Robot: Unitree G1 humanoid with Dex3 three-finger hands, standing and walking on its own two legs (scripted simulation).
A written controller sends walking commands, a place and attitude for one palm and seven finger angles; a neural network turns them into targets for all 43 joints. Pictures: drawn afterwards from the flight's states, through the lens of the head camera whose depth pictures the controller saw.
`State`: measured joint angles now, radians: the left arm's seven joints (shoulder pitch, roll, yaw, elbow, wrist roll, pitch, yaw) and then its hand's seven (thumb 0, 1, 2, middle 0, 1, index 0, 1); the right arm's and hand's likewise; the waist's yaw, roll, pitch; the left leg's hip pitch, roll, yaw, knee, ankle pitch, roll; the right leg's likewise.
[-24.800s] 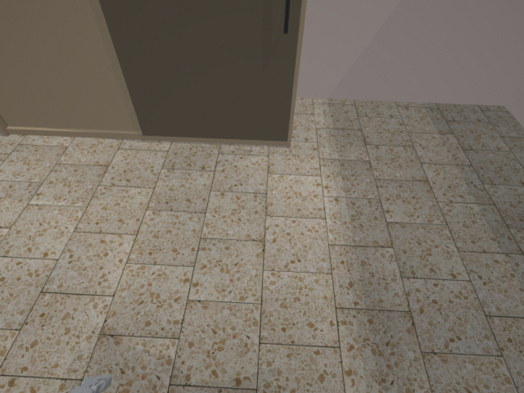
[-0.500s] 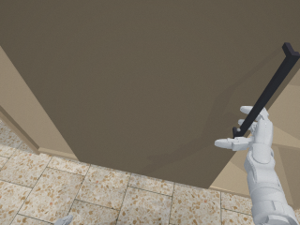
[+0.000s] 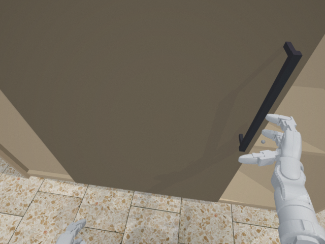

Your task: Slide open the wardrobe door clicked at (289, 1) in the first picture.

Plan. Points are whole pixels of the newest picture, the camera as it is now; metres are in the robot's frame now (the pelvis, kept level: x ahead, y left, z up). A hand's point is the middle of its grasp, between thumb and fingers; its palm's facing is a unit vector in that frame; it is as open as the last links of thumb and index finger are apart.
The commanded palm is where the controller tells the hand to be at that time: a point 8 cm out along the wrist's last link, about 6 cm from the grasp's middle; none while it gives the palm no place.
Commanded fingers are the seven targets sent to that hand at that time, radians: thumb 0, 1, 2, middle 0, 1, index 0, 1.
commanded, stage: slip the hand off the handle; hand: right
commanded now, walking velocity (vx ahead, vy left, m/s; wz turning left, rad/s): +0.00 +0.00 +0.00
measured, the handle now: (260, 108) +0.44 -0.23 +0.11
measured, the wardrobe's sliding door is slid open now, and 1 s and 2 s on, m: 0.50 0.50 0.50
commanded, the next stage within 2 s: draw the hand back to the body in 0.92 s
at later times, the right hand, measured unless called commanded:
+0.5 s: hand (276, 158) +0.33 -0.26 +0.04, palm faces +0.32 +0.93 -0.18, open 14.6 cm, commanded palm +0.29 -0.30 +0.07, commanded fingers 0.00 0.55 -0.20 0.25 1.15 0.25 1.15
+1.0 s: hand (284, 195) +0.24 -0.25 +0.05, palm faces +0.35 +0.92 -0.18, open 14.6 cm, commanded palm +0.21 -0.29 +0.07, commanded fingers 0.00 0.55 -0.20 0.25 1.15 0.25 1.15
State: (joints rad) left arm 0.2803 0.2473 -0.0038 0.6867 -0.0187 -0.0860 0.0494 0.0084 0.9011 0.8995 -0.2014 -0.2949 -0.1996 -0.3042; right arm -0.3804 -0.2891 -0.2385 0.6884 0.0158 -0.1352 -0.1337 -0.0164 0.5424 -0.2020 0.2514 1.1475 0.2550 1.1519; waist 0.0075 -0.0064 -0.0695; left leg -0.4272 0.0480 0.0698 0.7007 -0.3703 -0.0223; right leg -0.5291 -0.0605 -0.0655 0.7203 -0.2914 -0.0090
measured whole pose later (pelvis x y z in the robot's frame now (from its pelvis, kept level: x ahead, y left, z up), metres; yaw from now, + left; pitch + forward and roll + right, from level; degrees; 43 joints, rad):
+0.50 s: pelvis +0.00 +0.00 +0.00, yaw +0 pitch +6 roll +1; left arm 0.32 0.26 0.00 0.66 -0.03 -0.07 0.05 0.01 0.90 0.90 -0.20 -0.29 -0.20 -0.30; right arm -0.15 -0.32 -0.30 0.51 0.09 -0.14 -0.02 -0.02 0.54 -0.20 0.25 1.15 0.25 1.15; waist 0.01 -0.02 -0.08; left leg -0.44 0.04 0.06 0.71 -0.38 -0.02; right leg -0.54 -0.07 -0.07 0.74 -0.31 -0.01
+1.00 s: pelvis -0.01 +0.01 +0.00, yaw -2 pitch +3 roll +1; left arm 0.21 0.24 -0.04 0.62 -0.03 -0.17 0.09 0.01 0.90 0.90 -0.20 -0.29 -0.20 -0.30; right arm 0.16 -0.27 -0.22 0.16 0.12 -0.08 -0.02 -0.02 0.54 -0.20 0.25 1.15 0.25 1.15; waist -0.05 -0.03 -0.07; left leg -0.37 0.05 0.10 0.72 -0.39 -0.01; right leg -0.49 -0.06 -0.03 0.74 -0.30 0.00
